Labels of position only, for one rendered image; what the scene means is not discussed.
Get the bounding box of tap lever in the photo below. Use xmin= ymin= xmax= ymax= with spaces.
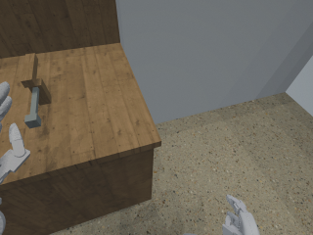
xmin=24 ymin=86 xmax=42 ymax=129

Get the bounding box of counter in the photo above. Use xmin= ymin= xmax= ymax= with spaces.
xmin=0 ymin=0 xmax=162 ymax=235

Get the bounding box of left robot hand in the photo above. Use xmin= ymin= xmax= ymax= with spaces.
xmin=0 ymin=81 xmax=30 ymax=184

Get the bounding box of right robot hand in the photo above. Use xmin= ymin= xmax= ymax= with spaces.
xmin=222 ymin=194 xmax=260 ymax=235

